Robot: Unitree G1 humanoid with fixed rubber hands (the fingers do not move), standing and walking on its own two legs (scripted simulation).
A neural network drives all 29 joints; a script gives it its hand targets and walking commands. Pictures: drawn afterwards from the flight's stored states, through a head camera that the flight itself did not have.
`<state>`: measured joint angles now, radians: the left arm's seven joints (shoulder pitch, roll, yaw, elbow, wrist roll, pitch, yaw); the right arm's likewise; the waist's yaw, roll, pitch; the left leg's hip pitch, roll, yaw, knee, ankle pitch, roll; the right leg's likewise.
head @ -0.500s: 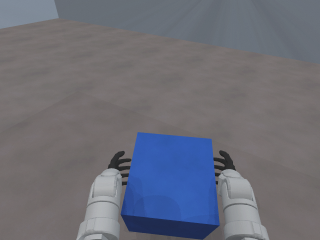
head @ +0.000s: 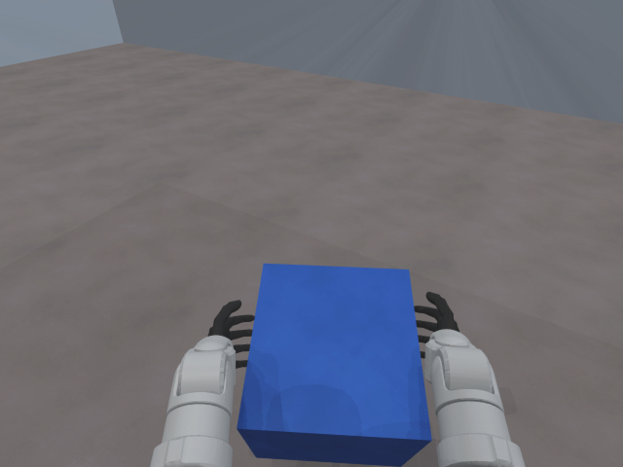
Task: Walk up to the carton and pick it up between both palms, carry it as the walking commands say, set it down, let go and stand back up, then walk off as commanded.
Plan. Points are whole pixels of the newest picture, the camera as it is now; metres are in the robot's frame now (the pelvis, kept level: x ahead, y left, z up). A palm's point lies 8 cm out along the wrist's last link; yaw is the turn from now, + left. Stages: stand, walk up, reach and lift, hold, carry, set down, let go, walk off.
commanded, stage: hold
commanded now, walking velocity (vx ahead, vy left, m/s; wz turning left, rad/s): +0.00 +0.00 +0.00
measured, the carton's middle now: (331, 364) +0.31 +0.00 -0.03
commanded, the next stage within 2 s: carry in 0.14 s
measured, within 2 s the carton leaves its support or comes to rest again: neither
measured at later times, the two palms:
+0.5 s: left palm (226, 294) +0.34 +0.15 +0.08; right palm (437, 298) +0.34 -0.15 +0.09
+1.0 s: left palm (249, 203) +0.57 +0.15 +0.09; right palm (409, 219) +0.54 -0.14 +0.09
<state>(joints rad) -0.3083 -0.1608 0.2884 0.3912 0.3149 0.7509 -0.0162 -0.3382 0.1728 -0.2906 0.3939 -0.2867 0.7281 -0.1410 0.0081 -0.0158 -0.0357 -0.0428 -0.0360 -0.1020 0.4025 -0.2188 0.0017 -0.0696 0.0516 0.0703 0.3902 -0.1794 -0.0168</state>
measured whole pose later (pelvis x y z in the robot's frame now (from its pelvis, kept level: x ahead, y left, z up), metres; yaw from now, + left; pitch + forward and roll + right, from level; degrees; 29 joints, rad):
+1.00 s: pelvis +0.29 +0.03 +0.00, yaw -3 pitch +4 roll -1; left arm -0.22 -0.14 0.10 -0.30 0.08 1.29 0.23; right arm -0.18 0.14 -0.07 -0.32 -0.09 1.26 -0.28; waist -0.03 0.04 -0.12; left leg -0.13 0.01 0.16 0.40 -0.34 0.05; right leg -0.45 -0.04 -0.12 0.67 -0.40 0.01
